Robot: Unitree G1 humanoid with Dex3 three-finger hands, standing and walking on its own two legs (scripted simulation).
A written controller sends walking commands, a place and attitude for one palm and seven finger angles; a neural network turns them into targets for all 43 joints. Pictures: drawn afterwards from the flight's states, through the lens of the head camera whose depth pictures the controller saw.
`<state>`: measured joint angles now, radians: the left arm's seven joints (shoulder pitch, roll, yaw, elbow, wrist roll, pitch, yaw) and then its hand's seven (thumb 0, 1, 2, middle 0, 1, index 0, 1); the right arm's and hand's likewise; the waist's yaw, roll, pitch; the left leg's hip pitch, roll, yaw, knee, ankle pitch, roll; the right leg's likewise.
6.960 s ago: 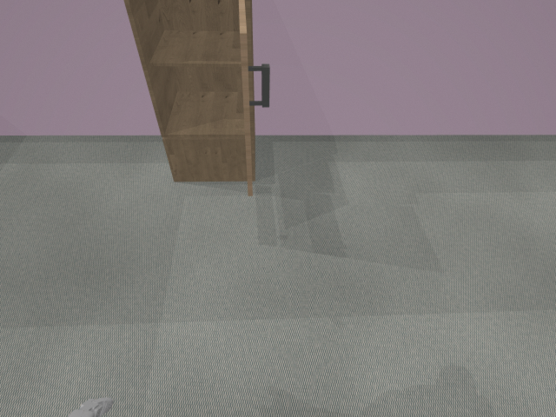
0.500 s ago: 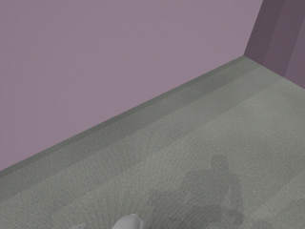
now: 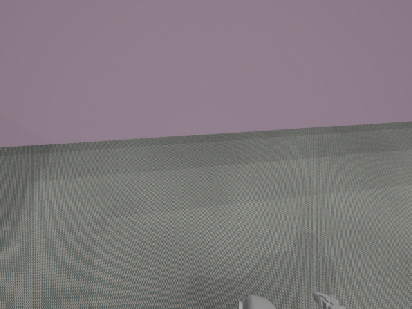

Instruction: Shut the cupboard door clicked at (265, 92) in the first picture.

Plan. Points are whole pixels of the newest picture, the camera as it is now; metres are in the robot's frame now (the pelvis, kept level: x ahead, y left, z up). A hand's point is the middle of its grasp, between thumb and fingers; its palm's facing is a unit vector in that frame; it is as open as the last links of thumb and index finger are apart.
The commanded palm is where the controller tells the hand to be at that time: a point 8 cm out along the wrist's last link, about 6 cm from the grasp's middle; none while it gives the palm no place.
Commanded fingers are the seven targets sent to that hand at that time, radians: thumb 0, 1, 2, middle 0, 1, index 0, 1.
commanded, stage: walk to a spot facing it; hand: left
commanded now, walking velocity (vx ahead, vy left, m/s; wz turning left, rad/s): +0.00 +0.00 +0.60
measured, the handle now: out of the picture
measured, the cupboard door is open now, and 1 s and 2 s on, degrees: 92 92 92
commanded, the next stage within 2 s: none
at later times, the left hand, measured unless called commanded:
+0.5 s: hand out of the picture +0.05 +0.16 -0.13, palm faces +0.30 -0.91 -0.29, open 7.4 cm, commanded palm none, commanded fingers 0.00 0.90 0.90 -0.20 -0.30 -0.20 -0.30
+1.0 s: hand out of the picture -0.12 +0.24 -0.18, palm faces +0.63 -0.75 -0.21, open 7.4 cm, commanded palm none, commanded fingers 0.00 0.90 0.90 -0.20 -0.30 -0.20 -0.30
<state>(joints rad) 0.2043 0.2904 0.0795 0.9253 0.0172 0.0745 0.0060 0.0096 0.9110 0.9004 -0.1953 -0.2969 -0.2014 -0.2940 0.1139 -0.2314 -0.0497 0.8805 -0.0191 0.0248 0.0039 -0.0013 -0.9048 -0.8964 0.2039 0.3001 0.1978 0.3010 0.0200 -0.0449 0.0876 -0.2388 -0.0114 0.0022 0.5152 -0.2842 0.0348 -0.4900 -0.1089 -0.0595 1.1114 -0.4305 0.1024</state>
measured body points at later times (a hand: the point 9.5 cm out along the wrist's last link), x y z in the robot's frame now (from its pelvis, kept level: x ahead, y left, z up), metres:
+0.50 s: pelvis +0.00 -0.05 +0.00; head +0.03 -0.08 +0.45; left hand +0.03 +0.21 -0.11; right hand +0.11 -0.30 -0.16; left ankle -0.08 +0.08 -0.63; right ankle +0.03 -0.15 -0.74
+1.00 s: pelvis +0.03 +0.09 +0.00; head +0.03 +0.13 +0.45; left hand -0.15 +0.28 -0.16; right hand +0.28 -0.04 -0.11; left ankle -0.02 +0.13 -0.74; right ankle +0.09 -0.08 -0.64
